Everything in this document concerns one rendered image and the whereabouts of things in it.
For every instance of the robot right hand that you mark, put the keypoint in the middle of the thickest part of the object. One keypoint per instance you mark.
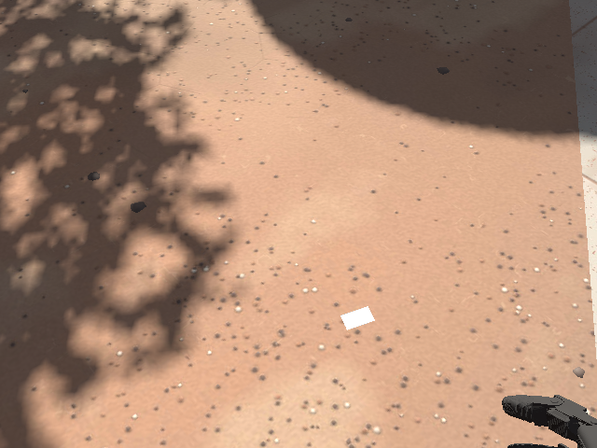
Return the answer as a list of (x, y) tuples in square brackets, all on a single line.
[(559, 414)]

